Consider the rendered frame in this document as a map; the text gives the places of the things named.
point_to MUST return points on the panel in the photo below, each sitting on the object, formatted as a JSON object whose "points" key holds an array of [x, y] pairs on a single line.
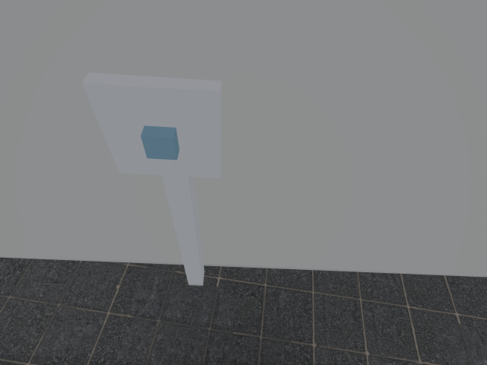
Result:
{"points": [[124, 104]]}

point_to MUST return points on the button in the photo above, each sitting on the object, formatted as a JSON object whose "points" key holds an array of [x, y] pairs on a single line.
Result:
{"points": [[160, 142]]}

